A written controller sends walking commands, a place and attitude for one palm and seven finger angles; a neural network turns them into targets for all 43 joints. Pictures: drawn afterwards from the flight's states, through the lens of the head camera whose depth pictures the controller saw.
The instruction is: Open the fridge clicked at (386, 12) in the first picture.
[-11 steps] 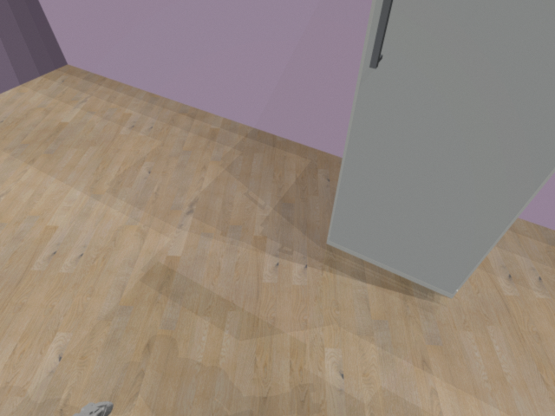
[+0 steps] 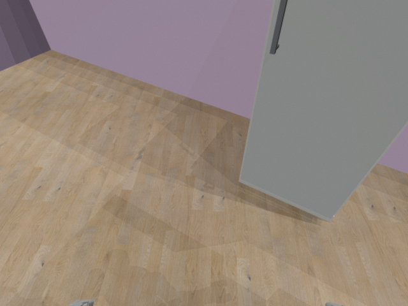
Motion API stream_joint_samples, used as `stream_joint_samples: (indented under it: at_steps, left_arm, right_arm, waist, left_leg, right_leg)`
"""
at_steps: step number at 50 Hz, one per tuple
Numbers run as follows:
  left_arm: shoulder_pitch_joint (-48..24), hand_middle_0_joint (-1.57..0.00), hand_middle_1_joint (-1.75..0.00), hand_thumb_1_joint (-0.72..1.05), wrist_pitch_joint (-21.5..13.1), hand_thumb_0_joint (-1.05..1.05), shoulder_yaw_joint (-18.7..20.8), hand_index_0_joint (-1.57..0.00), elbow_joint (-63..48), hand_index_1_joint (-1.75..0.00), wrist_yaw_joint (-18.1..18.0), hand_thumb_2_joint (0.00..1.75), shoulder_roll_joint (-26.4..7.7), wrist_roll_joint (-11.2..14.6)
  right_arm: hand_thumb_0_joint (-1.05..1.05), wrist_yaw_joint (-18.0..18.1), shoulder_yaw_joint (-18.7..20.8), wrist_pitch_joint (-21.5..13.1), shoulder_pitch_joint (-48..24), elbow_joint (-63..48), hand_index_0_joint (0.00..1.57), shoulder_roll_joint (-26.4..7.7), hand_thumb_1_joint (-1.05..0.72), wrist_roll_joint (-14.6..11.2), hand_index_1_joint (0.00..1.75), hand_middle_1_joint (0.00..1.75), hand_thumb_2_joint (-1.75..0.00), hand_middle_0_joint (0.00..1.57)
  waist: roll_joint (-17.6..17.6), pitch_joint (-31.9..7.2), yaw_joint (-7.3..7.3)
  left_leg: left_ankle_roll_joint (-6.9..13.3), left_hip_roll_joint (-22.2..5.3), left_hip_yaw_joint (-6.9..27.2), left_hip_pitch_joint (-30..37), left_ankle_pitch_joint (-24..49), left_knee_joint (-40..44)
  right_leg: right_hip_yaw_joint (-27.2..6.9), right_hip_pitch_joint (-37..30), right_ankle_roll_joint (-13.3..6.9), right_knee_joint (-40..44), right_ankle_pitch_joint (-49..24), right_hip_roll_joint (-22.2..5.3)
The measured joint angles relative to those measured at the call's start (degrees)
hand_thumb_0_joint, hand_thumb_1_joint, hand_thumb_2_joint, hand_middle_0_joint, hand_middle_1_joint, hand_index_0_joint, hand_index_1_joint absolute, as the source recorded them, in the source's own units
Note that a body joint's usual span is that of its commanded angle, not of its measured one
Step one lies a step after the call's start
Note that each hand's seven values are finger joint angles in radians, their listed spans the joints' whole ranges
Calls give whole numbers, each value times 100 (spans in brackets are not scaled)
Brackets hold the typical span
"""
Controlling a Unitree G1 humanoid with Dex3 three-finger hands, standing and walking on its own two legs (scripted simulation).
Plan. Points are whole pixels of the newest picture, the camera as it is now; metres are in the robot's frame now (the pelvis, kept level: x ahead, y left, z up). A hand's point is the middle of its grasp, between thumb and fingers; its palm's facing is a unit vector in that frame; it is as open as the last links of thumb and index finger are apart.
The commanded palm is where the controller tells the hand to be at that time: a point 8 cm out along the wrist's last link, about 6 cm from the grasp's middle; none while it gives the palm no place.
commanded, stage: stand and wait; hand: left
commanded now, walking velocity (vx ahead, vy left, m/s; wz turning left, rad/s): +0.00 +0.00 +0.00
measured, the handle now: (284, 6) +0.89 -0.19 +0.24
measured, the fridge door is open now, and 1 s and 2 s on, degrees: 0 0 0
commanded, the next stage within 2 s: look at it before walking up in 0.64 s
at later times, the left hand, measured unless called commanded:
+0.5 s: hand out of the picture +0.07 +0.24 -0.15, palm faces -0.04 -0.94 -0.35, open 7.4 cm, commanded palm none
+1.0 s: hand out of the picture +0.08 +0.23 -0.15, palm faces -0.04 -0.94 -0.34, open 7.4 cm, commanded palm none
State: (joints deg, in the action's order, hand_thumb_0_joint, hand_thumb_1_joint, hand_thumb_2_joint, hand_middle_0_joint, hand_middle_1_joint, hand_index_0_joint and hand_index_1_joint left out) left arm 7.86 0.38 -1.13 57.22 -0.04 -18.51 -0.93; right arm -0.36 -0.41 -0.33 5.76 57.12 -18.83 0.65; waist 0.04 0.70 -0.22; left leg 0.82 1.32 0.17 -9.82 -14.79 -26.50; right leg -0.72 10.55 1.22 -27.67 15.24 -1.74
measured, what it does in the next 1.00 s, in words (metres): stands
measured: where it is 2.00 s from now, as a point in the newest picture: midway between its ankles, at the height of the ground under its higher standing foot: outside the picture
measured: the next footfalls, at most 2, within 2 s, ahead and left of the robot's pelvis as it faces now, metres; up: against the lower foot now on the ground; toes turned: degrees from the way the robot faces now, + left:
none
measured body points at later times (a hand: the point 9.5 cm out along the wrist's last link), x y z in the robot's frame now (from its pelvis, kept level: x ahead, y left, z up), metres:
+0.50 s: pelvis -0.01 -0.01 +0.00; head -0.01 -0.01 +0.45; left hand +0.07 +0.29 -0.12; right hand +0.06 -0.31 -0.13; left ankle +0.00 +0.11 -0.74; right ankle +0.00 -0.13 -0.74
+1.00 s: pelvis +0.00 -0.01 +0.01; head +0.00 -0.01 +0.46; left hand +0.08 +0.28 -0.12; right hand +0.07 -0.31 -0.13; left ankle +0.00 +0.11 -0.74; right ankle +0.00 -0.13 -0.74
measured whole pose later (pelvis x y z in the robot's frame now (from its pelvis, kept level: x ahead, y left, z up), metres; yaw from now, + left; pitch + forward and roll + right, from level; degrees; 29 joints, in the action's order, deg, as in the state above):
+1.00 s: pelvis +0.00 -0.01 +0.01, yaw +0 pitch -2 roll +0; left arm 7.4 -0.1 -0.4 62.0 0.0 -19.0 -0.9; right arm -0.2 -0.1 -0.5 6.6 63.5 -19.5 0.3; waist 0.1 1.9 0.1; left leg -0.3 0.0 0.1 -7.6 -11.6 -21.0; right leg -0.7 8.7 0.2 -22.6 12.0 -0.5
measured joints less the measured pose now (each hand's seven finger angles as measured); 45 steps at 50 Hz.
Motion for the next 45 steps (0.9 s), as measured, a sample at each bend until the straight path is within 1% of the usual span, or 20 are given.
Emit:
stream_joint_samples:
  at_steps: [6, 22, 45]
  left_arm:
    - [42, -20, -30, 91, -7, 0, 21, -20, 134, -30, 1, 90, 14, -3]
    - [60, -20, -30, 91, -24, 0, 75, -20, 421, -30, -6, 90, -97, 7]
    - [-41, -20, -30, 91, -55, 0, 67, -20, 476, -30, 0, 90, -48, 2]
  right_arm:
    - [1, 8, 15, 4, 18, 159, 21, -6, -90, -7, 30, 30, -90, 20]
    - [1, 16, 45, 25, 190, 566, 21, -92, -90, -29, 30, 30, -90, 20]
    - [1, 15, 31, -19, 120, 651, 21, -55, -90, -36, 30, 30, -90, 20]
  waist:
    - [18, 57, 1]
    - [-8, 136, 35]
    - [3, 118, 45]
  left_leg:
    - [-33, -35, 10, 30, 85, 111]
    - [-88, -97, 14, 122, 254, 344]
    - [-113, -125, -1, 185, 322, 515]
  right_leg:
    - [11, -28, -30, 108, -85, 34]
    - [17, -114, -76, 344, -264, 94]
    - [2, -155, -96, 488, -326, 121]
